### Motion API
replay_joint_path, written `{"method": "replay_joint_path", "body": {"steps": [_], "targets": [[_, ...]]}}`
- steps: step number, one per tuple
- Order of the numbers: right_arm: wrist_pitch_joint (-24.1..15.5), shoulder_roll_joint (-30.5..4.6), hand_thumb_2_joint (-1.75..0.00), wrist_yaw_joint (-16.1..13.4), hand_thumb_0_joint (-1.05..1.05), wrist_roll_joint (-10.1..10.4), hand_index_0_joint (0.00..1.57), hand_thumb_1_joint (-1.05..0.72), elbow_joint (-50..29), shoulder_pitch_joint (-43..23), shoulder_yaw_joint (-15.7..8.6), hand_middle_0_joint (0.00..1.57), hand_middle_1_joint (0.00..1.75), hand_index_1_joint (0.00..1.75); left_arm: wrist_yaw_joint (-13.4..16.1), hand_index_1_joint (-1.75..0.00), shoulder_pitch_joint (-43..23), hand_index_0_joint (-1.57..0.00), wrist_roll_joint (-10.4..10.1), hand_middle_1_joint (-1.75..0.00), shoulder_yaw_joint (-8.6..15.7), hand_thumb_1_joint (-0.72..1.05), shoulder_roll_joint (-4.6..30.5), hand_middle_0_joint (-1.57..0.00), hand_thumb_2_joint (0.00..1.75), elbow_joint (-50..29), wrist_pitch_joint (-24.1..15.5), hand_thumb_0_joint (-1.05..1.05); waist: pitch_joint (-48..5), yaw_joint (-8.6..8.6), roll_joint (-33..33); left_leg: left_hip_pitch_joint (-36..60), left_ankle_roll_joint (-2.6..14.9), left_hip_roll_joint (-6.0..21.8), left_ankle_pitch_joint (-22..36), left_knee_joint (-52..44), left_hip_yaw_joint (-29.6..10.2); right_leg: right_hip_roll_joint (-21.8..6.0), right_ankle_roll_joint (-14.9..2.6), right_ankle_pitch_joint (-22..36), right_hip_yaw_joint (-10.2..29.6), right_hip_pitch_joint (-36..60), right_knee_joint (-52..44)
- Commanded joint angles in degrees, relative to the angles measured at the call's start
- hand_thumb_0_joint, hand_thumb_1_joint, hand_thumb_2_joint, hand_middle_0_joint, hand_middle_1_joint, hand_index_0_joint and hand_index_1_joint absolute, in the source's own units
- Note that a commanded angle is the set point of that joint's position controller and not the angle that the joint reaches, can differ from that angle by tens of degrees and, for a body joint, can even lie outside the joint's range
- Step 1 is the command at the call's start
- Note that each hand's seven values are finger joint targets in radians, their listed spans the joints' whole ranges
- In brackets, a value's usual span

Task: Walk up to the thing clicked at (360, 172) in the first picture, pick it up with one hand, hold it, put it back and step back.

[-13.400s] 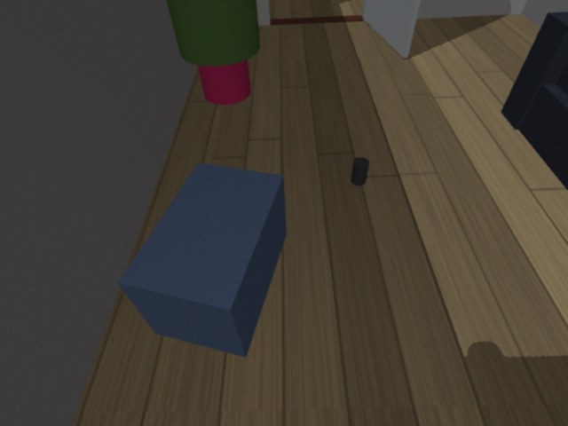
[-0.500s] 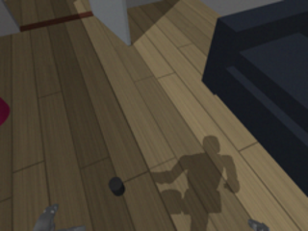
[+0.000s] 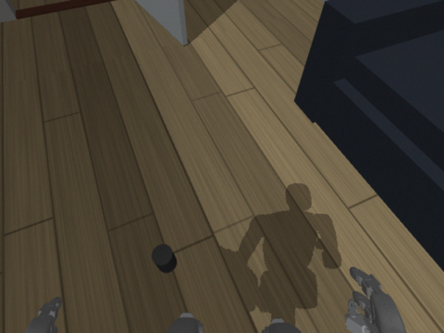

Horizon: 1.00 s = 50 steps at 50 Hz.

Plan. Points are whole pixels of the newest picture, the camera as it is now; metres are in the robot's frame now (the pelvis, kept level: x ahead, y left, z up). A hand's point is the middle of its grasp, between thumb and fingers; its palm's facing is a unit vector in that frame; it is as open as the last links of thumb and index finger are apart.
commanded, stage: go down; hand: left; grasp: from the side
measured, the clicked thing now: (164, 258) +0.42 +0.24 -0.63
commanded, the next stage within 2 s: none
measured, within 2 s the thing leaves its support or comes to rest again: neither
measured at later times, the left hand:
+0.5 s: hand out of the picture +0.16 +0.32 -0.16, palm faces +0.18 -0.93 -0.32, open 17.3 cm
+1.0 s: hand (69, 281) +0.27 +0.38 -0.24, palm faces +0.27 -0.94 -0.21, open 17.0 cm
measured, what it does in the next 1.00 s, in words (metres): lowers itself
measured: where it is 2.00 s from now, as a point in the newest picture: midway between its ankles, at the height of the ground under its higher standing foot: outside the picture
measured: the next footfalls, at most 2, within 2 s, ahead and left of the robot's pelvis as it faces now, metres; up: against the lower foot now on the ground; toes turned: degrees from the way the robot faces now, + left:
none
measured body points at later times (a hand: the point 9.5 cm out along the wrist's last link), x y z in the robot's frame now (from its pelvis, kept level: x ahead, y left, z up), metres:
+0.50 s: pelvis -0.03 +0.00 -0.06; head +0.09 +0.03 +0.37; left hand +0.14 +0.36 -0.13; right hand +0.15 -0.25 -0.14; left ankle +0.00 +0.13 -0.66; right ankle -0.02 -0.14 -0.66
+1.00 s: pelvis -0.08 -0.01 -0.21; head +0.12 +0.03 +0.19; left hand +0.25 +0.43 -0.22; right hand +0.08 -0.28 -0.33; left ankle +0.00 +0.13 -0.66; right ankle -0.02 -0.14 -0.66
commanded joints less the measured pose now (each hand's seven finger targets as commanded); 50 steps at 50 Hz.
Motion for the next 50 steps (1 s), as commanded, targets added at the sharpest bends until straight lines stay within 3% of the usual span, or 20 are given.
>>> {"method": "replay_joint_path", "body": {"steps": [1,5,6,7,10,12,14,15,20,21,22,23,26,29,33,35,42,44,47,50], "targets": [[-2.90,-8.31,-0.89,-0.92,0.00,-0.16,0.20,-0.86,-7.62,1.51,-3.53,0.20,0.30,0.30,0.25,-0.05,4.63,-0.07,-0.60,-0.04,5.56,-0.54,11.34,-0.08,0.02,-8.37,-1.55,0.00,-13.68,-0.03,4.18,10.95,1.70,-0.58,25.56,-5.45,1.51,0.79,-2.18,22.61,-1.98,4.18,-4.41],[-3.43,-8.48,-0.89,-0.72,0.00,-0.36,0.20,-0.89,-8.12,1.09,-3.74,0.20,0.30,0.30,-0.54,-0.05,4.36,-0.07,-1.38,-0.04,7.18,-0.55,12.18,-0.08,0.02,-10.12,-2.89,0.00,-14.75,0.03,5.08,8.73,1.76,-0.53,23.62,-3.91,1.20,0.84,-2.36,20.49,-1.90,1.64,-2.56],[-3.64,-8.52,-0.90,-0.60,0.00,-0.28,0.20,-0.90,-8.56,0.97,-3.79,0.20,0.30,0.30,-0.54,-0.05,4.35,-0.07,-1.43,-0.04,7.47,-0.54,12.25,-0.08,0.02,-10.92,-3.32,0.00,-12.95,0.31,5.39,7.61,1.58,-0.59,20.84,-4.25,1.25,0.95,-2.47,18.10,-1.97,0.43,-2.26],[-3.78,-8.57,-0.90,-0.51,0.00,-0.32,0.20,-0.90,-8.53,0.92,-3.80,0.20,0.30,0.30,-0.92,-0.05,5.36,-0.08,-1.91,-0.05,7.72,-0.56,11.96,-0.08,0.02,-10.54,-3.69,0.00,-13.56,0.24,5.41,7.36,1.44,-0.42,22.22,-3.92,0.94,0.96,-2.61,18.46,-2.24,-0.03,-1.27],[-4.00,-8.49,-0.90,-0.38,0.00,-0.34,0.20,-0.90,-9.30,0.49,-3.84,0.20,0.30,0.30,-1.24,-0.04,5.41,-0.07,-2.53,-0.03,8.38,-0.54,11.94,-0.08,0.01,-11.19,-5.02,0.00,-13.46,0.20,4.65,4.68,1.65,-0.76,17.62,-2.60,1.17,0.99,-2.48,15.89,-2.02,-1.24,-0.86],[-4.23,-8.41,-0.90,-0.17,0.00,-0.35,0.20,-0.91,-9.41,0.20,-3.93,0.20,0.30,0.30,-1.34,-0.03,6.30,-0.07,-2.85,-0.03,9.63,-0.54,12.91,-0.07,0.02,-12.25,-6.09,0.00,-15.00,1.13,5.05,4.15,1.64,-0.72,16.94,-2.04,1.16,1.01,-2.60,15.03,-1.88,-2.22,0.34],[-4.28,-8.64,-0.90,-0.24,0.00,-0.37,0.20,-0.92,-9.70,0.14,-4.04,0.20,0.30,0.30,-1.70,-0.03,6.68,-0.07,-3.24,-0.02,9.23,-0.50,12.18,-0.07,0.01,-11.98,-6.93,0.00,-14.70,0.19,4.50,2.69,1.72,-0.90,15.74,-1.08,1.26,0.99,-2.51,14.55,-1.87,-2.88,0.69],[-4.33,-8.57,-0.90,-0.22,0.00,-0.30,0.20,-0.93,-9.67,0.51,-4.04,0.20,0.30,0.30,-1.80,-0.02,7.22,-0.07,-3.54,-0.01,9.73,-0.47,12.36,-0.07,0.01,-12.12,-7.24,0.00,-16.13,0.61,3.46,2.51,1.91,-0.94,16.87,-0.28,1.39,0.82,-2.42,15.85,-1.72,-2.32,1.01],[-4.99,-9.42,-0.91,-0.27,0.00,-0.48,0.20,-0.94,-7.50,-0.12,-3.94,0.20,0.30,0.30,-2.58,-0.03,-3.16,-0.07,-4.41,-0.02,12.17,-0.50,15.27,-0.07,0.02,-8.69,-12.22,0.00,-14.91,-0.35,4.40,-2.43,2.08,-0.56,14.99,4.20,0.82,0.74,-2.56,13.04,-1.51,-10.48,6.44],[-5.08,-9.55,-0.91,-0.38,0.00,-0.56,0.20,-0.94,-7.22,-0.68,-3.90,0.20,0.30,0.30,-2.95,-0.03,-5.67,-0.07,-4.65,-0.03,12.68,-0.51,15.81,-0.07,0.02,-6.67,-13.86,0.00,-13.90,-0.81,3.25,-5.05,2.23,-0.70,11.08,5.32,0.90,0.72,-2.56,10.09,-1.39,-12.30,7.16],[-5.35,-9.89,-0.91,-0.41,0.00,-0.57,0.20,-0.94,-6.59,-0.63,-4.03,0.20,0.30,0.30,-3.76,-0.04,-7.19,-0.07,-5.15,-0.03,13.10,-0.54,15.81,-0.08,0.02,-4.48,-15.65,0.00,-14.59,-0.82,3.22,-6.25,2.16,-0.64,10.86,6.30,0.60,0.81,-2.65,9.60,-1.42,-14.11,8.88],[-5.55,-10.00,-0.90,-0.34,0.00,-0.56,0.20,-0.93,-6.65,-1.14,-3.91,0.20,0.30,0.30,-4.28,-0.03,-9.23,-0.07,-5.57,-0.03,14.95,-0.55,17.98,-0.07,0.02,-4.19,-17.59,0.00,-15.27,0.22,3.87,-8.06,2.12,-0.86,8.55,7.30,0.70,0.64,-2.80,7.49,-1.19,-15.93,10.08],[-5.82,-11.41,-0.90,-0.26,0.00,-0.34,0.20,-0.91,-5.64,-1.58,-3.72,0.20,0.30,0.30,-7.86,-0.06,-14.88,-0.08,-7.29,-0.06,17.10,-0.60,21.04,-0.07,0.01,0.00,-23.13,0.00,-18.06,0.85,6.78,-10.52,1.63,-0.61,4.97,9.55,-0.77,0.59,-3.12,4.14,-1.25,-22.18,15.32],[-5.71,-12.52,-0.90,-0.23,0.00,-0.32,0.20,-0.90,-4.55,-1.14,-3.61,0.20,0.30,0.30,-11.25,-0.11,-20.70,-0.07,-8.33,-0.11,18.88,-0.58,23.66,-0.06,0.07,4.62,-27.72,0.00,-22.90,0.82,7.03,-12.57,1.83,-0.68,6.47,14.24,-0.51,0.69,-3.35,4.97,-1.12,-25.82,18.91],[-4.90,-13.89,-0.90,0.26,0.00,-0.73,0.20,-0.88,-2.91,-1.12,-3.14,0.20,0.30,0.30,-14.29,-0.12,-24.91,-0.05,-8.56,-0.12,23.63,-0.55,29.78,-0.05,0.11,11.38,-31.52,0.00,-27.79,3.30,8.30,-14.04,1.69,-0.42,8.78,18.15,-1.31,1.03,-3.74,5.31,-1.78,-30.41,23.95],[-4.38,-14.47,-0.90,0.65,0.00,-0.87,0.20,-0.88,-2.32,-1.32,-3.07,0.20,0.30,0.30,-15.78,-0.13,-26.76,-0.04,-9.18,-0.13,24.93,-0.52,30.42,-0.05,0.12,14.99,-32.90,0.00,-28.64,3.68,8.54,-15.63,1.64,-0.31,7.95,19.63,-1.70,1.23,-3.84,4.44,-2.13,-33.06,26.16],[-3.19,-15.68,-0.90,0.99,0.00,-1.36,0.20,-0.88,-0.57,-1.64,-2.11,0.20,0.30,0.30,-20.57,-0.12,-37.08,-0.04,-10.87,-0.13,30.45,-0.47,37.83,-0.04,0.12,20.52,-37.58,0.00,-31.41,2.76,6.97,-23.71,2.14,-0.43,3.99,26.96,-1.29,1.67,-3.74,1.49,-2.46,-38.56,31.43],[-3.16,-16.05,-0.90,0.92,0.00,-1.71,0.20,-0.89,-0.06,-1.56,-1.89,0.20,0.30,0.30,-22.12,-0.12,-41.69,-0.04,-11.36,-0.12,30.63,-0.46,39.11,-0.04,0.11,20.88,-38.76,0.00,-32.63,1.72,7.10,-26.24,2.38,-0.55,3.82,29.93,-0.79,1.77,-3.70,1.49,-2.34,-40.23,32.96],[-3.08,-15.92,-0.90,0.89,0.00,-2.03,0.20,-0.89,0.62,-1.31,-1.06,0.20,0.30,0.30,-23.74,-0.11,-43.37,-0.04,-11.75,-0.12,32.72,-0.44,42.80,-0.03,0.11,24.26,-39.89,0.00,-32.66,2.07,4.23,-32.50,2.77,-0.64,3.15,33.50,0.24,1.86,-3.22,0.93,-1.42,-38.31,33.77],[-2.90,-16.69,-0.90,1.01,0.00,-2.35,0.20,-0.89,1.62,-0.91,-0.64,0.20,0.30,0.30,-25.67,-0.10,-44.85,-0.04,-11.91,-0.11,33.98,-0.44,44.79,-0.03,0.10,25.92,-40.32,0.00,-34.30,2.61,6.84,-31.90,2.46,-0.45,4.16,35.37,0.12,2.13,-3.62,1.43,-2.21,-40.86,36.68]]}}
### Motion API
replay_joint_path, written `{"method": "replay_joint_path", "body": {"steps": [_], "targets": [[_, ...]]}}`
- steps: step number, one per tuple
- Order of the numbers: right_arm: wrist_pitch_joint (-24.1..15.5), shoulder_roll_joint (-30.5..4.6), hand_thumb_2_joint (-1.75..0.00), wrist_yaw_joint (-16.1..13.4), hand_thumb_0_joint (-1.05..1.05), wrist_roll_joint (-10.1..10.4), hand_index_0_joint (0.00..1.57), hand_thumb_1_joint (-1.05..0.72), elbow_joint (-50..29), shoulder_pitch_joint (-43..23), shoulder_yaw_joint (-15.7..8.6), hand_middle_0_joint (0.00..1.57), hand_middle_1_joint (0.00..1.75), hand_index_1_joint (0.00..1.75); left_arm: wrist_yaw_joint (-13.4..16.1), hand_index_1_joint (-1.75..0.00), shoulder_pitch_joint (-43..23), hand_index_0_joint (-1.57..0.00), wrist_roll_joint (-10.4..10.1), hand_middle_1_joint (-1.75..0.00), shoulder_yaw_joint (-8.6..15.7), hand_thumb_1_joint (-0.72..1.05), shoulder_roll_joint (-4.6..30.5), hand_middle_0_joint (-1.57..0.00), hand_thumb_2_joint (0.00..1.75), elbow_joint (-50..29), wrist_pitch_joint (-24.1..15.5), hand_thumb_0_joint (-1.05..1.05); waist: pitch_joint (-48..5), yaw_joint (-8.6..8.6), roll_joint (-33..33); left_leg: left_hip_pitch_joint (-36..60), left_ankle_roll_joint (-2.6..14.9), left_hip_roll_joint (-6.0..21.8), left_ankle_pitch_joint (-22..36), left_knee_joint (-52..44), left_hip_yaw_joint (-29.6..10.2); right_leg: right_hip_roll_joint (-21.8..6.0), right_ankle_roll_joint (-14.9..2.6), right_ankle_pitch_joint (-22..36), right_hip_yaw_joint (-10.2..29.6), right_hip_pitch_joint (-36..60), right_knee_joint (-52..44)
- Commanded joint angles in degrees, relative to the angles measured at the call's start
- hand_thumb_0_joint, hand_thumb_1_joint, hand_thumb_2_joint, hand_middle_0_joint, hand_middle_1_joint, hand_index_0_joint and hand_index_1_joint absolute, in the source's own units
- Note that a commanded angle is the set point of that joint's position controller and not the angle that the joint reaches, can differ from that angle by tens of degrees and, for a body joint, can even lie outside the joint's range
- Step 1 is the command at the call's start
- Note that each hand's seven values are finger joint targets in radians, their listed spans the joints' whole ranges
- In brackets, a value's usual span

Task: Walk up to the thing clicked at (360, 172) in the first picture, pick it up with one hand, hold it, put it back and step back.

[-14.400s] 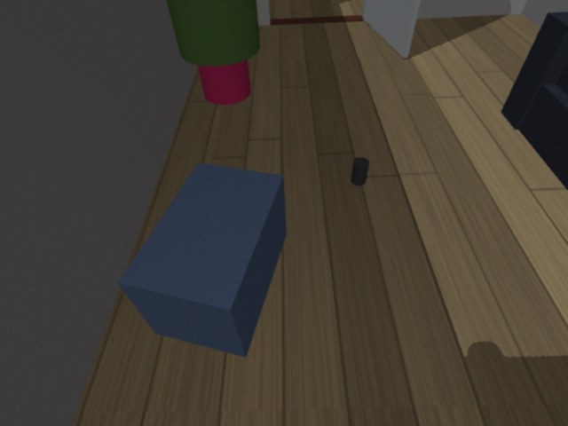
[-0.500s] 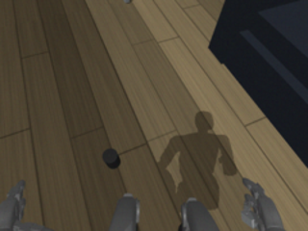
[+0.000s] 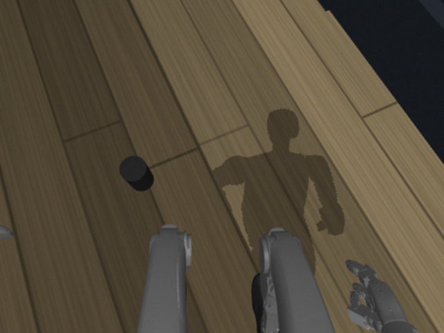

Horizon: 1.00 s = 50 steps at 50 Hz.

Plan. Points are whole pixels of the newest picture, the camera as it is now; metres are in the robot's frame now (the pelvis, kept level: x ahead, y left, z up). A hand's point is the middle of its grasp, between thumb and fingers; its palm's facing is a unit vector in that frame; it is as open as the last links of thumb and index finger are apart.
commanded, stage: go down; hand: left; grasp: from the side
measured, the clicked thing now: (137, 174) +0.48 +0.27 -0.42
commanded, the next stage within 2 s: approach in 1.22 s
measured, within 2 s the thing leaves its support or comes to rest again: neither
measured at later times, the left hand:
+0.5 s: hand out of the picture +0.35 +0.44 -0.07, palm faces +0.34 -0.93 -0.13, open 17.1 cm
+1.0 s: hand out of the picture +0.37 +0.46 -0.09, palm faces +0.36 -0.93 -0.10, open 17.2 cm
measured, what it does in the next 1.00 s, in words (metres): lowers itself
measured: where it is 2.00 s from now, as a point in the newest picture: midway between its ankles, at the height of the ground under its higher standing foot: (219, 323)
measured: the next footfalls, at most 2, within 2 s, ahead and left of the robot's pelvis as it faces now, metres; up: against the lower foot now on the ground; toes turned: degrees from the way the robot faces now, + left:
none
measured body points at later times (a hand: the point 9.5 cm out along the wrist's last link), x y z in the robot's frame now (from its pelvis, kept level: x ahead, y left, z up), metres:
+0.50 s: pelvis -0.02 +0.01 -0.08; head +0.18 +0.07 +0.31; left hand +0.33 +0.49 -0.06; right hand +0.14 -0.27 -0.19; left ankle +0.07 +0.14 -0.45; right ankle +0.06 -0.13 -0.45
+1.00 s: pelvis -0.03 +0.01 -0.12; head +0.19 +0.08 +0.27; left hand +0.35 +0.50 -0.08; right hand +0.12 -0.27 -0.22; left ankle +0.07 +0.14 -0.45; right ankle +0.06 -0.13 -0.45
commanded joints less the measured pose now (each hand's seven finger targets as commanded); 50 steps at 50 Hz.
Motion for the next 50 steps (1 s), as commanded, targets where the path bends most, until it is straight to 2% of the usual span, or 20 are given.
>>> {"method": "replay_joint_path", "body": {"steps": [1,4,6,8,10,12,18,21,25,30,31,32,34,38,39,43,45,47,49,50], "targets": [[-1.86,-12.39,-0.90,-0.99,0.00,-0.11,0.20,-0.89,-4.11,4.94,-4.08,0.20,0.30,0.30,-2.19,-0.09,-9.11,-0.04,-2.21,-0.10,6.53,-0.45,25.04,-0.04,0.08,-7.10,-4.48,0.00,-33.19,2.04,9.07,23.09,3.73,-0.10,12.38,-10.28,3.46,0.50,-3.68,10.92,-1.65,13.21,-9.81],[-1.37,-12.83,-0.90,-0.87,0.00,-0.21,0.20,-0.90,-3.29,5.27,-3.43,0.20,0.30,0.30,-3.33,-0.09,-10.85,-0.04,-2.54,-0.09,9.00,-0.45,28.58,-0.03,0.08,-7.03,-4.82,0.00,-34.32,2.43,10.01,22.02,3.66,0.06,13.45,-8.28,3.29,0.60,-3.79,11.68,-2.32,12.09,-7.11],[-1.21,-13.05,-0.90,-0.81,0.00,-0.46,0.20,-0.90,-2.85,5.51,-3.47,0.20,0.30,0.30,-4.01,-0.08,-11.38,-0.04,-2.78,-0.09,9.46,-0.46,28.52,-0.04,0.08,-6.44,-4.77,0.00,-35.10,2.40,10.15,20.95,3.74,0.17,13.80,-6.68,3.60,0.66,-3.67,12.23,-2.33,11.78,-6.10],[-1.16,-13.24,-0.90,-0.79,0.00,-0.49,0.20,-0.90,-2.75,5.14,-3.17,0.20,0.30,0.30,-4.23,-0.09,-12.75,-0.04,-2.48,-0.09,10.02,-0.46,30.86,-0.04,0.08,-6.31,-4.61,0.00,-33.30,2.27,10.51,18.55,3.66,0.23,11.42,-6.50,3.45,0.82,-3.72,10.31,-2.73,10.61,-5.14],[-0.99,-13.58,-0.90,-0.71,0.00,-0.54,0.20,-0.90,-2.54,4.76,-3.28,0.20,0.30,0.30,-4.73,-0.09,-12.40,-0.04,-2.53,-0.09,10.50,-0.46,30.85,-0.04,0.08,-5.63,-4.50,0.00,-32.56,2.72,10.57,17.96,3.67,0.46,10.92,-5.63,3.55,1.00,-3.82,10.00,-3.06,8.52,-3.96],[-0.84,-13.80,-0.90,-0.58,0.00,-0.72,0.20,-0.90,-2.50,5.11,-3.18,0.20,0.30,0.30,-4.97,-0.09,-15.54,-0.04,-2.61,-0.09,11.08,-0.47,32.66,-0.04,0.08,-7.62,-4.71,0.00,-34.13,2.26,11.88,17.11,3.71,0.47,10.64,-4.38,3.71,1.01,-3.81,10.02,-2.96,8.51,-2.99],[-0.56,-14.77,-0.90,-0.47,0.00,-0.85,0.20,-0.90,-2.15,5.01,-2.87,0.20,0.30,0.30,-5.77,-0.09,-18.25,-0.04,-2.21,-0.10,10.78,-0.48,32.97,-0.04,0.09,-5.34,-4.33,0.00,-31.19,0.73,13.58,15.44,3.37,0.85,6.35,-3.59,2.29,1.00,-3.93,7.59,-4.65,2.96,0.77],[-0.53,-14.98,-0.90,-0.44,0.00,-0.96,0.20,-0.90,-2.13,4.87,-2.64,0.20,0.30,0.30,-6.01,-0.10,-19.45,-0.04,-2.11,-0.10,11.00,-0.49,34.32,-0.04,0.09,-5.62,-4.40,0.00,-31.46,1.02,14.15,14.80,3.35,0.82,6.23,-2.42,2.43,1.10,-3.95,7.49,-4.73,1.23,2.05],[-0.55,-15.33,-0.90,-0.40,0.00,-0.99,0.20,-0.90,-1.83,5.05,-2.34,0.20,0.30,0.30,-6.16,-0.11,-20.94,-0.05,-2.32,-0.11,11.29,-0.52,35.22,-0.04,0.09,-4.73,-4.29,0.00,-30.04,0.30,13.37,11.92,3.59,0.63,3.65,-0.98,2.53,1.16,-3.84,5.85,-5.04,0.39,2.78],[-0.39,-15.83,-0.90,-0.36,0.00,-1.17,0.20,-0.90,-2.09,4.96,-1.76,0.20,0.30,0.30,-6.42,-0.11,-21.75,-0.04,-2.29,-0.11,12.55,-0.49,37.70,-0.04,0.10,-4.37,-4.47,0.00,-30.16,0.86,14.52,11.92,3.37,0.69,4.76,0.38,2.22,1.19,-3.97,6.68,-5.46,-1.23,5.12],[-0.31,-15.73,-0.90,-0.30,0.00,-1.28,0.20,-0.90,-1.98,5.06,-1.69,0.20,0.30,0.30,-6.47,-0.11,-21.81,-0.04,-2.10,-0.11,12.08,-0.48,37.00,-0.04,0.10,-3.20,-4.42,0.00,-29.64,0.08,13.61,10.76,3.51,0.58,4.41,1.03,2.42,1.20,-3.87,6.30,-5.57,-1.02,4.96],[-0.39,-15.82,-0.90,-0.23,0.00,-1.40,0.20,-0.90,-2.10,5.52,-1.59,0.20,0.30,0.30,-6.43,-0.11,-22.27,-0.05,-2.35,-0.11,12.97,-0.51,38.01,-0.04,0.10,-4.32,-4.52,0.00,-31.36,0.52,13.49,10.65,3.59,0.41,5.94,1.96,2.89,1.22,-3.88,7.24,-5.36,0.11,5.04],[-0.24,-16.08,-0.90,-0.16,0.00,-1.36,0.20,-0.91,-2.06,5.16,-1.34,0.20,0.30,0.30,-6.79,-0.11,-21.94,-0.04,-2.23,-0.11,12.31,-0.51,37.55,-0.04,0.10,-3.26,-4.57,0.00,-29.85,0.41,14.61,11.45,3.31,0.56,6.73,1.67,2.13,1.19,-4.09,7.72,-5.79,-2.45,6.41],[-0.02,-16.62,-0.90,-0.13,0.00,-1.55,0.20,-0.91,-2.03,5.61,-1.23,0.20,0.30,0.30,-7.03,-0.12,-23.12,-0.04,-2.39,-0.12,13.02,-0.51,38.56,-0.04,0.11,-4.42,-4.64,0.00,-31.40,0.00,15.35,12.41,3.29,0.51,7.35,2.94,1.83,1.20,-4.06,8.23,-6.16,-2.92,7.31],[0.06,-16.60,-0.90,-0.15,0.00,-1.50,0.20,-0.91,-2.06,5.62,-1.03,0.20,0.30,0.30,-6.97,-0.12,-23.33,-0.04,-2.34,-0.12,13.48,-0.51,39.87,-0.04,0.11,-4.62,-4.66,0.00,-30.80,0.22,15.87,11.43,3.26,0.43,6.76,2.87,1.95,1.22,-4.06,7.55,-6.20,-2.83,7.39],[0.32,-16.85,-0.90,-0.15,0.00,-1.48,0.20,-0.91,-2.36,4.90,-0.82,0.20,0.30,0.30,-7.10,-0.12,-23.25,-0.04,-2.57,-0.12,13.54,-0.50,39.89,-0.04,0.10,-4.07,-4.73,0.00,-29.26,0.04,15.59,10.38,3.34,0.39,5.11,3.43,1.70,1.27,-4.03,6.35,-6.42,-4.36,7.85],[0.51,-17.07,-0.91,-0.03,0.00,-1.65,0.20,-0.91,-2.31,5.52,-0.53,0.20,0.30,0.30,-7.22,-0.12,-22.09,-0.04,-2.75,-0.12,13.95,-0.49,39.50,-0.04,0.11,-2.96,-4.52,0.00,-29.88,-0.12,15.22,10.79,3.33,0.38,7.46,4.22,1.63,1.28,-3.99,7.96,-6.68,-3.62,8.35],[0.82,-16.81,-0.90,0.00,0.00,-1.69,0.20,-0.91,-2.37,5.45,-0.21,0.20,0.30,0.30,-7.11,-0.12,-23.84,-0.04,-2.80,-0.12,14.28,-0.48,41.48,-0.04,0.12,-4.41,-4.80,0.00,-29.95,-0.21,14.83,8.89,3.50,0.19,7.17,5.05,2.16,1.35,-3.86,7.57,-6.31,-2.42,7.85],[0.97,-16.86,-0.90,0.05,0.00,-1.69,0.20,-0.91,-2.68,5.05,-0.19,0.20,0.30,0.30,-7.13,-0.11,-23.22,-0.05,-2.75,-0.11,14.19,-0.49,41.41,-0.05,0.10,-4.15,-4.76,0.00,-29.47,-0.01,14.61,8.23,3.56,0.26,6.14,5.05,2.23,1.43,-3.80,6.85,-6.39,-2.89,7.97],[1.06,-17.11,-0.90,0.02,0.00,-1.70,0.20,-0.91,-2.63,5.01,-0.31,0.20,0.30,0.30,-7.36,-0.12,-23.40,-0.05,-2.76,-0.12,13.73,-0.51,40.64,-0.04,0.10,-3.71,-4.72,0.00,-28.85,-0.64,15.08,8.53,3.58,0.35,5.14,5.02,1.99,1.46,-3.84,6.37,-6.60,-4.01,8.10]]}}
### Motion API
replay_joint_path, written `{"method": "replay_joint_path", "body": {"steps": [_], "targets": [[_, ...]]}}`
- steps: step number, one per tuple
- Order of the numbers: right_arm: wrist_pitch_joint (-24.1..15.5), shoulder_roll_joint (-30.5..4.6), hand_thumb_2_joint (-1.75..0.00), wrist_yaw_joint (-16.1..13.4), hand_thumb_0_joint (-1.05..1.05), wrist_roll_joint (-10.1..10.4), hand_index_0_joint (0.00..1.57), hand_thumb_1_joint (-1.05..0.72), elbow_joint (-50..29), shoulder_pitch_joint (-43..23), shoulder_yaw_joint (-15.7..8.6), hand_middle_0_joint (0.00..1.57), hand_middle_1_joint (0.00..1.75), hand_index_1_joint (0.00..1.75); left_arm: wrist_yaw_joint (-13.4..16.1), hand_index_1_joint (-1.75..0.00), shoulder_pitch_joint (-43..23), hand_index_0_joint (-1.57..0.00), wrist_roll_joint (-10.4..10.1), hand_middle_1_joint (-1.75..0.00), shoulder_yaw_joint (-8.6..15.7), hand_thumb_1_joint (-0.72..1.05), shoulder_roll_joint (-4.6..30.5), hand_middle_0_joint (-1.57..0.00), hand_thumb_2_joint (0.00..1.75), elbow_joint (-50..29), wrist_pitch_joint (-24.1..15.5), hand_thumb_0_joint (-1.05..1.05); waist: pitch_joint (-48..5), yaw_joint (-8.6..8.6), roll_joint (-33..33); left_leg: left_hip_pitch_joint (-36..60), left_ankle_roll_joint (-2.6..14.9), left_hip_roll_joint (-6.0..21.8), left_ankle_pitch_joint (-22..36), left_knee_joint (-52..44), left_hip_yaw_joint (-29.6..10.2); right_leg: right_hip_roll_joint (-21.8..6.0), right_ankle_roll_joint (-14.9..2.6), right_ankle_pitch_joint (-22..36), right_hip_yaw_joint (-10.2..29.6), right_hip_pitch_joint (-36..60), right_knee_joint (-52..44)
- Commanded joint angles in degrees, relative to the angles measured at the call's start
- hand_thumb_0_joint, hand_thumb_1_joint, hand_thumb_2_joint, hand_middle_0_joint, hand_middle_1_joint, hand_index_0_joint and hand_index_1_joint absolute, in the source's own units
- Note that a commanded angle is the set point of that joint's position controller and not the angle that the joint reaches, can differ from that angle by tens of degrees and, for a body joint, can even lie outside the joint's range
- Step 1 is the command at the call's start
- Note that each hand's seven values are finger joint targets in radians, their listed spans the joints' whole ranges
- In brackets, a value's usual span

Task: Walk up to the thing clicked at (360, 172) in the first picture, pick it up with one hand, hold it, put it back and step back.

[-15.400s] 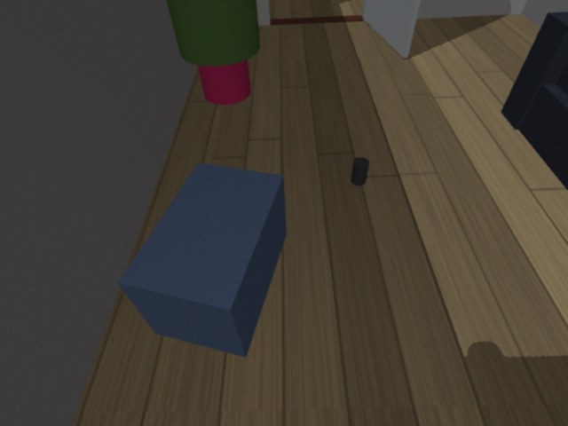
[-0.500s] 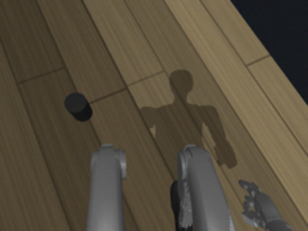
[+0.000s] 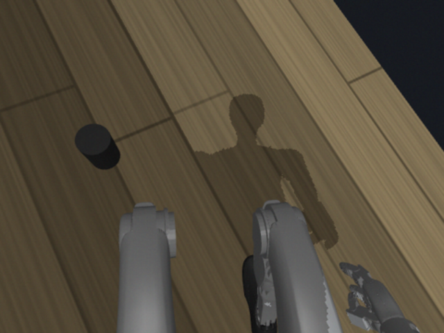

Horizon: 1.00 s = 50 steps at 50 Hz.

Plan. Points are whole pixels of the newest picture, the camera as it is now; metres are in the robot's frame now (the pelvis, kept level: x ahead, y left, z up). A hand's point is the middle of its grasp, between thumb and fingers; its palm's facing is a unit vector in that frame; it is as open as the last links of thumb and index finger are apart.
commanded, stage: go down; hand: left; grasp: from the side
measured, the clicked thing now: (99, 148) +0.49 +0.30 -0.30
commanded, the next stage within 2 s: approach in 0.22 s
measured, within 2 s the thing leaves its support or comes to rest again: neither
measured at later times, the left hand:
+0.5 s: hand out of the picture +0.37 +0.48 +0.00, palm faces +0.43 -0.90 -0.05, open 17.4 cm
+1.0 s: hand (42, 161) +0.42 +0.38 -0.21, palm faces +0.36 -0.93 -0.01, open 17.5 cm
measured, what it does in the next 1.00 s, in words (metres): lowers itself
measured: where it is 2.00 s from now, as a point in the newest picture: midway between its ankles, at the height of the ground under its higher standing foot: (207, 317)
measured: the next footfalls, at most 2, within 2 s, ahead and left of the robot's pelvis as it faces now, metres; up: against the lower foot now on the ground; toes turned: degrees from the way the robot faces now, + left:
none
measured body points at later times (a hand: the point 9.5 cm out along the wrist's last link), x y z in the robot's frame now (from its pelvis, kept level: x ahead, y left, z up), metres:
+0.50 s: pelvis +0.00 +0.00 -0.02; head +0.22 +0.10 +0.36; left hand +0.35 +0.53 +0.01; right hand +0.17 -0.27 -0.11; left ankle +0.09 +0.13 -0.33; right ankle +0.10 -0.13 -0.33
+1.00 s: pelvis +0.00 +0.01 -0.07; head +0.25 +0.15 +0.27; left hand +0.40 +0.43 -0.21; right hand +0.15 -0.26 -0.13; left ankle +0.09 +0.13 -0.33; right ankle +0.10 -0.13 -0.33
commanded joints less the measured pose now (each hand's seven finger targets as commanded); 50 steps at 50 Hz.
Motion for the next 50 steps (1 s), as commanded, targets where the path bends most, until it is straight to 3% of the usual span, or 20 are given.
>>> {"method": "replay_joint_path", "body": {"steps": [1,9,11,14,16,17,24,31,32,33,34,35,37,39,40,43,45,46,49,50], "targets": [[-0.72,-14.19,-0.90,-1.14,0.00,0.19,0.20,-0.91,-3.01,6.31,-4.84,0.20,0.30,0.30,0.29,-0.12,-9.90,-0.05,-2.22,-0.12,2.78,-0.50,26.57,-0.04,0.11,-11.91,-3.80,0.00,-33.47,2.50,17.80,27.80,3.00,1.64,4.69,-17.91,5.28,0.21,-5.13,6.21,-5.26,13.22,-11.66],[0.08,-14.63,-0.90,-0.99,0.00,0.19,0.20,-0.91,-3.46,6.28,-4.43,0.20,0.30,0.30,-0.09,-0.12,-9.69,-0.04,-2.82,-0.13,3.77,-0.49,27.60,-0.04,0.11,-12.09,-4.34,0.00,-34.49,2.41,18.39,28.80,2.84,1.51,7.05,-16.91,4.62,0.11,-5.17,7.75,-5.54,12.70,-10.56],[0.06,-14.73,-0.90,-0.92,0.00,0.28,0.20,-0.91,-3.74,5.75,-4.40,0.20,0.30,0.30,-0.60,-0.12,-9.66,-0.04,-3.12,-0.13,2.24,-0.48,25.25,-0.04,0.12,-11.43,-4.39,0.00,-33.59,1.87,18.01,29.69,2.68,1.70,7.37,-16.87,4.07,0.16,-5.30,7.75,-5.72,10.63,-10.10],[0.49,-14.90,-0.91,-0.87,0.00,0.07,0.20,-0.91,-3.31,6.34,-4.16,0.20,0.30,0.30,-0.55,-0.12,-9.35,-0.04,-3.36,-0.12,4.45,-0.48,28.05,-0.04,0.11,-11.94,-4.46,0.00,-34.91,2.70,19.63,30.57,2.58,1.77,9.42,-16.32,4.18,0.11,-5.33,9.29,-5.66,11.67,-9.61],[0.62,-14.84,-0.91,-0.77,0.00,0.03,0.20,-0.92,-3.48,5.99,-4.11,0.20,0.30,0.30,-0.74,-0.18,-9.30,-0.04,-3.60,-0.16,4.09,-0.54,26.90,-0.06,0.17,-11.30,-4.62,0.00,-34.13,2.04,18.65,29.44,2.72,1.68,8.75,-15.93,4.31,0.15,-5.22,8.83,-5.75,11.63,-9.66],[0.71,-15.08,-0.90,-0.75,0.00,-0.10,0.20,-0.90,-3.48,5.91,-3.85,0.20,0.30,0.30,-0.86,-0.11,-9.67,-0.06,-3.74,-0.10,4.28,-0.60,27.07,-0.07,0.09,-11.04,-4.82,0.00,-33.40,1.82,18.74,29.25,2.71,1.77,9.23,-15.56,4.07,0.16,-5.24,9.16,-5.92,11.12,-9.16],[1.12,-15.43,-0.90,-0.32,0.00,-1.13,0.20,-0.90,-4.04,4.24,-1.92,0.20,0.30,0.30,-1.51,-0.10,-11.20,-0.08,-4.41,-0.09,1.60,-0.61,23.60,-0.08,0.02,-1.12,-7.34,0.00,-27.42,-1.52,13.82,23.26,3.01,2.00,6.19,-11.90,3.15,0.83,-4.91,7.06,-7.02,8.83,-7.82],[2.30,-16.39,-0.90,0.62,0.00,-3.99,0.20,-0.90,-5.21,1.78,0.83,0.20,0.30,0.30,1.96,-0.11,-14.69,-0.08,-2.17,-0.10,-1.89,-0.61,23.04,-0.09,0.02,2.80,-13.27,0.00,-27.00,-3.18,14.60,22.27,2.64,2.39,3.57,-8.27,2.42,1.76,-4.63,5.60,-8.28,8.89,-5.78],[2.63,-16.57,-0.90,0.73,0.00,-4.61,0.20,-0.89,-5.20,1.66,1.51,0.20,0.30,0.30,2.71,-0.11,-14.36,-0.08,-1.82,-0.11,-0.83,-0.61,24.57,-0.08,0.04,3.30,-14.38,0.00,-27.41,-3.22,15.72,22.96,2.46,2.56,5.40,-7.44,2.40,1.84,-4.52,7.17,-8.51,9.98,-5.20],[2.84,-16.75,-0.90,0.92,0.00,-4.95,0.20,-0.90,-5.85,0.56,2.14,0.20,0.30,0.30,3.21,-0.11,-14.90,-0.08,-1.72,-0.11,-2.49,-0.61,22.56,-0.08,0.04,2.79,-15.78,0.00,-27.44,-3.67,15.96,24.02,2.26,2.61,6.45,-6.93,2.06,1.86,-4.51,7.90,-8.83,9.54,-4.49],[3.25,-17.36,-0.90,1.04,0.00,-5.56,0.20,-0.90,-5.26,0.55,2.57,0.20,0.30,0.30,3.93,-0.12,-13.62,-0.08,-1.40,-0.11,-0.19,-0.61,25.41,-0.08,0.04,3.24,-16.95,0.00,-28.15,-3.21,17.91,25.71,1.91,2.85,8.79,-6.70,1.60,1.86,-4.59,9.43,-9.24,9.77,-3.33],[3.63,-17.54,-0.90,1.15,0.00,-6.08,0.20,-0.90,-5.16,-0.03,2.91,0.20,0.30,0.30,4.69,-0.11,-13.77,-0.08,-1.02,-0.11,-0.36,-0.61,25.93,-0.08,0.04,2.91,-18.09,0.00,-27.68,-2.92,19.23,25.94,1.75,2.92,9.08,-6.31,1.65,1.88,-4.59,9.48,-9.13,9.46,-2.83],[4.34,-17.69,-0.90,1.60,0.00,-6.92,0.20,-0.90,-5.66,-1.29,3.87,0.20,0.30,0.30,5.89,-0.12,-12.64,-0.07,-0.95,-0.12,-1.18,-0.61,23.69,-0.08,0.06,2.74,-20.23,0.00,-27.26,-3.15,20.34,27.13,1.33,3.15,11.76,-5.70,0.92,2.04,-4.61,11.15,-9.86,9.36,-1.41],[5.12,-18.39,-0.90,1.71,0.00,-8.04,0.20,-0.91,-5.53,-2.58,4.72,0.20,0.30,0.30,7.16,-0.13,-11.84,-0.08,-0.43,-0.13,0.17,-0.61,25.97,-0.08,0.06,3.32,-22.20,0.00,-27.18,-3.20,22.86,28.12,1.10,3.45,12.09,-4.81,0.56,2.19,-4.53,11.47,-10.22,9.60,-0.43],[5.38,-18.56,-0.90,1.90,0.00,-8.49,0.20,-0.91,-6.07,-3.36,5.23,0.20,0.30,0.30,7.58,-0.14,-11.02,-0.07,-0.40,-0.14,-1.08,-0.61,23.47,-0.08,0.07,3.95,-23.12,0.00,-26.49,-3.99,22.76,28.16,0.97,3.56,12.53,-4.68,0.11,2.22,-4.52,11.89,-10.77,9.64,0.13],[6.23,-19.28,-0.91,2.23,0.00,-10.07,0.20,-0.92,-5.58,-4.28,6.56,0.20,0.30,0.30,9.73,-0.15,-8.54,-0.08,-0.41,-0.15,0.58,-0.61,24.18,-0.08,0.08,5.92,-25.84,0.00,-25.51,-4.37,23.10,27.44,0.85,3.88,12.53,-3.02,-0.63,2.64,-4.32,12.35,-11.56,10.83,0.85],[6.51,-19.28,-0.91,2.49,0.00,-10.87,0.20,-0.93,-6.23,-5.89,7.62,0.20,0.30,0.30,10.84,-0.16,-10.31,-0.07,-0.36,-0.16,-3.27,-0.61,19.40,-0.07,0.10,5.22,-27.84,0.00,-23.70,-6.74,22.84,26.73,0.68,4.04,12.29,-2.40,-1.49,2.76,-4.25,12.87,-12.32,10.62,1.44],[6.56,-19.46,-0.91,2.60,0.00,-11.40,0.20,-0.93,-5.87,-6.10,8.00,0.20,0.30,0.30,11.78,-0.16,-9.71,-0.07,-0.17,-0.16,-2.79,-0.61,19.90,-0.07,0.11,6.34,-28.57,0.00,-23.36,-6.76,22.34,26.59,0.68,4.20,12.67,-1.69,-1.73,2.96,-4.14,13.42,-12.49,11.15,1.58],[6.95,-19.80,-0.91,2.87,0.00,-12.58,0.20,-0.93,-6.52,-8.09,9.47,0.20,0.30,0.30,13.66,-0.13,-10.32,-0.08,-0.31,-0.13,-6.70,-0.61,15.67,-0.07,0.05,8.47,-31.24,0.00,-21.26,-9.16,20.60,25.15,0.69,4.49,11.85,-0.10,-2.70,3.29,-3.82,13.61,-13.35,11.20,1.84],[7.10,-20.19,-0.91,2.97,0.00,-13.06,0.20,-0.94,-6.11,-8.19,9.95,0.20,0.30,0.30,14.58,-0.13,-9.38,-0.08,-0.10,-0.13,-6.11,-0.61,16.77,-0.07,0.05,8.95,-32.29,0.00,-20.87,-9.07,21.38,25.53,0.43,4.55,12.21,-0.07,-3.07,3.41,-3.79,14.07,-13.76,11.91,2.41]]}}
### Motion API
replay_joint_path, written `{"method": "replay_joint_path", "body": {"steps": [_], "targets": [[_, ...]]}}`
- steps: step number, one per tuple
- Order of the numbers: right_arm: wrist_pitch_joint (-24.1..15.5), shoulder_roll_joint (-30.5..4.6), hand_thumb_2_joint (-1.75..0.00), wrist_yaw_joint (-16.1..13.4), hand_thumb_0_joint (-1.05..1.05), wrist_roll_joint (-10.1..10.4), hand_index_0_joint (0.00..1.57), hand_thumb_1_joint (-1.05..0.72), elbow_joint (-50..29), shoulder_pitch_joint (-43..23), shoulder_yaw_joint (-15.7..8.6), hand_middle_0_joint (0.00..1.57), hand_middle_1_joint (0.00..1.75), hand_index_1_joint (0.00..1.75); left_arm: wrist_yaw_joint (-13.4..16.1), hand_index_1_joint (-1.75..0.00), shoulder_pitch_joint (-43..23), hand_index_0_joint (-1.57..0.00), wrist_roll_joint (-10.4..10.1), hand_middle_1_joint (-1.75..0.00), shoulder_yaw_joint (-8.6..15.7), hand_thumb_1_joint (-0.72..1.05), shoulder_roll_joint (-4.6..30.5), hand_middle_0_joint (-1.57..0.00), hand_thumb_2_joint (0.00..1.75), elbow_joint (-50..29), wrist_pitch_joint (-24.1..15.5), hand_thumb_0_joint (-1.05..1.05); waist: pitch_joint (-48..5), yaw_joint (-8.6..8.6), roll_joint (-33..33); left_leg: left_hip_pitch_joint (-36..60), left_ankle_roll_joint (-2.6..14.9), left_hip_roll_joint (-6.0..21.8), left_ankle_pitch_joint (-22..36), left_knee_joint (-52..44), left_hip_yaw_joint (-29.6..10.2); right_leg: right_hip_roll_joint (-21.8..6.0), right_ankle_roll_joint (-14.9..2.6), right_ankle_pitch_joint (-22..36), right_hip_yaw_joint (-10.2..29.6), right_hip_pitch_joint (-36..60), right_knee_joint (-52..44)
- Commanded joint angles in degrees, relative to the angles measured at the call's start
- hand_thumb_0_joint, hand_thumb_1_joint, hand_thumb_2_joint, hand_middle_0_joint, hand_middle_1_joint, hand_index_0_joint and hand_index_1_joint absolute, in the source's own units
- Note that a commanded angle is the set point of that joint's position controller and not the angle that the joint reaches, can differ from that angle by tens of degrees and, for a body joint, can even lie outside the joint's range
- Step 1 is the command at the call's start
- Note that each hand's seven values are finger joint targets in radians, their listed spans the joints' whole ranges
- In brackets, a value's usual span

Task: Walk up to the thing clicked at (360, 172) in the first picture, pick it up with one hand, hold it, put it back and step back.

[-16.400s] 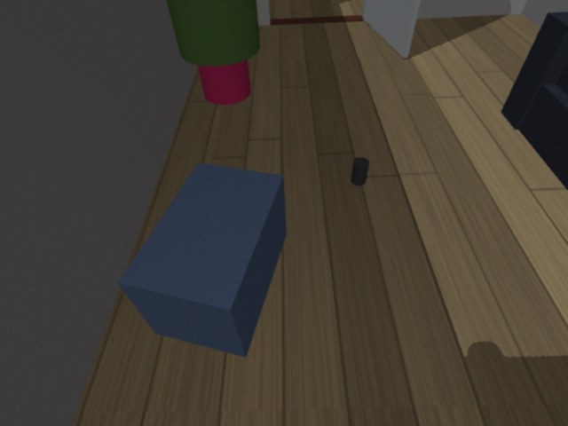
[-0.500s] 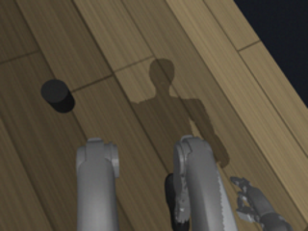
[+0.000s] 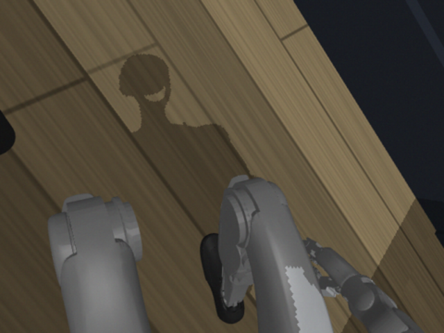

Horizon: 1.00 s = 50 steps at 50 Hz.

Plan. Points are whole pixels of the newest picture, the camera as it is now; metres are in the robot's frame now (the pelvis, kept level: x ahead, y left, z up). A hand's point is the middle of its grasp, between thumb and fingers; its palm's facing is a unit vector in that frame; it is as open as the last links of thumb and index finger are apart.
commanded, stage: close in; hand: left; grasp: from the side
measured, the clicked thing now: out of the picture +0.46 +0.34 -0.23
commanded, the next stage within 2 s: rest palm in 0.58 s
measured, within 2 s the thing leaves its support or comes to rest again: leaves its support in 1.90 s
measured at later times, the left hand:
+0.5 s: hand out of the picture +0.40 +0.36 -0.18, palm faces +0.49 -0.87 -0.01, open 17.5 cm
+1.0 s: hand out of the picture +0.42 +0.33 -0.19, palm faces +0.51 -0.86 -0.01, open 16.6 cm
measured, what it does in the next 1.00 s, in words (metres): stands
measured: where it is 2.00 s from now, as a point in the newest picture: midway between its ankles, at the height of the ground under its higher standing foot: (168, 313)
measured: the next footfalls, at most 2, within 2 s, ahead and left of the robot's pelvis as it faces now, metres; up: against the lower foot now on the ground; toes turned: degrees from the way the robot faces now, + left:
none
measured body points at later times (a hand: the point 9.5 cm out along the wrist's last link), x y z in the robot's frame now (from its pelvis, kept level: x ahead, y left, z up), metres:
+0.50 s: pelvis -0.01 +0.01 -0.02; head +0.21 +0.20 +0.32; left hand +0.37 +0.40 -0.18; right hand +0.16 -0.24 -0.05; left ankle +0.07 +0.13 -0.26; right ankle +0.12 -0.13 -0.26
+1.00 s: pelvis -0.01 +0.01 -0.02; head +0.22 +0.20 +0.31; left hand +0.39 +0.38 -0.19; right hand +0.15 -0.24 -0.04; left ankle +0.07 +0.13 -0.26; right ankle +0.12 -0.13 -0.26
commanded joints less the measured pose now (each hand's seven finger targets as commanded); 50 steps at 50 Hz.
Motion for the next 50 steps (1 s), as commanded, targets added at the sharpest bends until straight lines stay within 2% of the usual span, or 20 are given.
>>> {"method": "replay_joint_path", "body": {"steps": [1,2,3,4,6,7,8,10,12,14,16,22,23,30,34,35,36,40,49,50], "targets": [[0.74,-19.17,-0.91,-0.77,0.00,-1.94,0.20,-0.93,-1.56,2.63,-4.02,0.20,0.30,0.30,3.67,-0.13,-8.48,-0.08,-0.95,-0.13,-1.17,-0.61,17.14,-0.07,0.05,-7.35,-8.46,0.00,-35.60,-2.88,31.14,30.40,0.06,4.46,14.97,-17.11,4.43,0.10,-4.20,13.58,-8.76,14.66,-8.63],[0.97,-19.30,-0.91,-0.65,0.00,-2.28,0.20,-0.94,-1.52,1.80,-3.67,0.20,0.30,0.30,4.69,-0.13,-7.90,-0.08,-0.88,-0.13,-0.91,-0.61,17.56,-0.08,0.05,-6.31,-9.30,0.00,-34.85,-2.54,30.58,29.74,0.05,4.62,14.10,-16.86,4.13,0.17,-4.26,12.85,-9.01,14.17,-8.28],[1.06,-19.34,-0.91,-0.28,0.00,-2.36,0.20,-0.93,-2.48,1.21,-2.86,0.20,0.30,0.30,5.38,-0.13,-9.71,-0.09,-1.10,-0.13,-3.09,-0.61,14.36,-0.07,0.05,-7.10,-10.34,0.00,-34.63,-3.89,30.88,30.70,-0.23,4.57,14.77,-16.88,3.66,0.19,-4.01,13.55,-9.60,14.87,-8.20],[1.29,-19.87,-0.91,-0.20,0.00,-2.83,0.20,-0.94,-2.02,0.78,-2.94,0.20,0.30,0.30,6.65,-0.13,-8.73,-0.09,-0.95,-0.13,-0.62,-0.61,17.20,-0.08,0.04,-6.76,-11.17,0.00,-33.83,-2.87,31.72,30.32,-0.30,4.68,13.20,-16.95,3.52,0.21,-4.10,12.36,-9.64,14.10,-7.99],[1.47,-19.70,-0.91,0.28,0.00,-3.01,0.20,-0.93,-2.55,-0.19,-1.88,0.20,0.30,0.30,9.04,-0.13,-9.60,-0.08,-0.37,-0.14,-2.32,-0.61,15.61,-0.07,0.07,-6.42,-12.49,0.00,-31.46,-3.59,31.82,28.54,-0.44,4.57,10.56,-16.87,3.38,0.24,-3.89,11.20,-10.12,14.68,-7.86],[1.87,-20.28,-0.90,0.33,0.00,-3.45,0.20,-0.93,-2.03,0.02,-2.04,0.20,0.30,0.30,10.53,-0.13,-8.05,-0.08,-0.12,-0.14,0.13,-0.61,18.34,-0.07,0.07,-5.44,-12.96,0.00,-31.20,-2.98,31.08,27.46,-0.20,4.56,9.72,-16.37,3.52,0.33,-3.79,10.93,-10.05,15.17,-8.13],[2.12,-20.21,-0.90,0.50,0.00,-3.76,0.20,-0.93,-1.95,0.11,-1.78,0.20,0.30,0.30,11.66,-0.13,-8.16,-0.08,0.54,-0.14,-0.07,-0.61,18.80,-0.07,0.08,-6.25,-13.36,0.00,-31.31,-3.01,31.60,27.83,-0.29,4.58,10.04,-16.19,3.55,0.42,-3.71,11.32,-10.15,15.67,-8.16],[2.61,-19.79,-0.90,0.75,0.00,-4.70,0.20,-0.93,-2.29,-1.11,-1.45,0.20,0.30,0.30,13.24,-0.14,-7.16,-0.08,1.09,-0.15,-1.56,-0.61,16.30,-0.07,0.09,-5.30,-14.05,0.00,-29.88,-3.38,31.98,27.46,-0.33,4.72,10.24,-16.06,3.31,0.55,-3.77,11.65,-10.17,14.95,-7.82],[2.93,-19.91,-0.91,0.90,0.00,-5.24,0.20,-0.93,-2.44,-1.62,-1.36,0.20,0.30,0.30,14.32,-0.14,-8.21,-0.08,1.78,-0.15,-4.26,-0.61,13.54,-0.06,0.09,-5.16,-14.55,0.00,-28.60,-5.32,31.83,27.54,-0.42,4.89,10.55,-16.05,2.62,0.55,-3.64,12.13,-10.66,14.60,-7.58],[3.26,-19.94,-0.91,1.12,0.00,-5.42,0.20,-0.93,-2.74,-1.96,-1.25,0.20,0.30,0.30,15.41,-0.13,-7.17,-0.07,2.36,-0.14,-5.12,-0.61,13.23,-0.06,0.10,-5.01,-14.72,0.00,-28.42,-5.22,30.91,27.05,-0.39,4.95,10.13,-16.07,2.40,0.74,-3.64,12.19,-10.93,14.84,-7.73],[3.50,-20.11,-0.91,1.33,0.00,-5.53,0.20,-0.93,-2.61,-1.79,-1.33,0.20,0.30,0.30,15.83,-0.13,-7.42,-0.07,2.39,-0.14,-7.65,-0.61,9.81,-0.06,0.10,-3.98,-14.87,0.00,-27.17,-6.72,30.57,27.00,-0.47,4.89,9.98,-16.28,1.72,0.76,-3.54,12.53,-11.30,14.55,-7.41],[4.00,-20.32,-0.91,2.01,0.00,-5.56,0.20,-0.92,-3.10,-2.49,-0.52,0.20,0.30,0.30,18.56,-0.12,-8.53,-0.05,1.44,-0.13,-9.58,-0.58,7.42,-0.04,0.11,-2.89,-16.43,0.00,-26.20,-7.73,28.31,26.52,-0.45,4.94,9.59,-16.01,0.03,0.90,-3.21,12.92,-12.07,14.59,-7.12],[4.02,-20.15,-0.90,2.09,0.00,-5.56,0.20,-0.92,-2.98,-2.76,-0.30,0.20,0.30,0.30,19.11,-0.12,-9.07,-0.05,2.01,-0.12,-9.58,-0.58,9.02,-0.04,0.12,-3.34,-16.83,0.00,-25.17,-7.05,28.65,25.50,-0.34,4.96,8.39,-16.12,0.15,0.92,-3.31,12.05,-11.85,14.29,-7.18],[4.81,-20.04,-0.90,2.61,0.00,-6.03,0.20,-0.91,-3.61,-3.87,0.53,0.20,0.30,0.30,22.33,-0.10,-9.72,-0.04,3.52,-0.11,-10.11,-0.53,10.22,-0.03,0.14,-3.45,-18.73,0.00,-24.12,-7.39,29.70,24.97,-0.40,5.13,6.32,-16.14,-0.11,1.23,-3.23,10.97,-12.11,14.43,-7.25],[4.96,-19.98,-0.90,2.73,0.00,-6.28,0.20,-0.91,-3.85,-3.98,0.56,0.20,0.30,0.30,23.56,-0.11,-8.48,-0.04,3.27,-0.12,-10.10,-0.52,8.60,-0.03,0.15,-2.54,-18.84,0.00,-24.43,-7.56,29.59,25.94,-0.41,5.23,7.45,-15.93,-0.03,1.42,-3.10,12.15,-12.17,15.12,-7.61],[5.02,-20.21,-0.91,2.76,0.00,-6.23,0.20,-0.90,-4.02,-4.05,0.68,0.20,0.30,0.30,23.83,-0.11,-9.32,-0.06,3.33,-0.10,-10.59,-0.47,8.50,-0.07,0.17,-2.44,-18.94,0.00,-23.75,-8.29,29.23,25.18,-0.43,5.17,6.85,-16.21,-0.37,1.35,-3.14,11.68,-12.56,14.82,-7.56],[4.94,-19.98,-0.90,2.78,0.00,-6.17,0.20,-0.90,-3.75,-3.88,0.70,0.20,0.30,0.30,24.04,-0.12,-9.13,-0.06,3.58,-0.10,-10.92,-0.45,8.65,-0.07,0.19,-2.06,-18.76,0.00,-23.74,-7.92,29.12,25.24,-0.26,5.18,7.07,-15.90,-0.01,1.43,-3.10,12.06,-12.25,15.13,-7.81],[5.02,-20.00,-0.90,2.81,0.00,-6.25,0.20,-0.90,-3.85,-4.01,1.16,0.20,0.30,0.30,24.90,-0.11,-10.22,-0.06,3.67,-0.10,-11.87,-0.42,8.15,-0.07,0.20,-2.00,-19.12,0.00,-24.16,-8.88,28.04,25.33,-0.22,5.32,7.87,-15.60,-0.66,1.50,-2.97,13.03,-12.73,15.56,-7.77],[5.46,-20.11,-0.90,2.75,0.00,-6.51,0.20,-0.88,-3.94,-4.25,2.06,0.20,0.30,0.30,26.57,-0.14,-10.60,-0.07,3.89,-0.13,-11.69,-0.32,9.52,-0.08,0.26,-0.60,-19.65,0.00,-24.23,-9.07,28.65,25.75,-0.29,5.63,9.50,-15.24,-1.04,1.74,-2.92,14.74,-13.11,16.64,-7.76],[5.57,-20.29,-0.90,2.67,0.00,-6.45,0.20,-0.88,-4.12,-4.26,1.98,0.20,0.30,0.30,26.71,-0.22,-10.31,-0.15,3.99,-0.21,-11.25,-0.25,10.41,-0.16,0.28,-0.82,-19.71,0.00,-24.53,-9.01,28.58,25.87,-0.32,5.71,9.56,-15.19,-0.90,1.66,-2.96,14.62,-13.07,16.81,-7.86]]}}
